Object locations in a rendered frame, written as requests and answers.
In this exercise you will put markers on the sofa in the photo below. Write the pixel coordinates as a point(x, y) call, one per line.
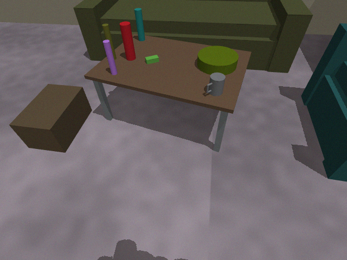
point(271, 29)

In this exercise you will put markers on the armchair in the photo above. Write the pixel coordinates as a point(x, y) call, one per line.
point(326, 99)

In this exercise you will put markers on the coffee table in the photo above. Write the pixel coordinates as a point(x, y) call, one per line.
point(176, 76)

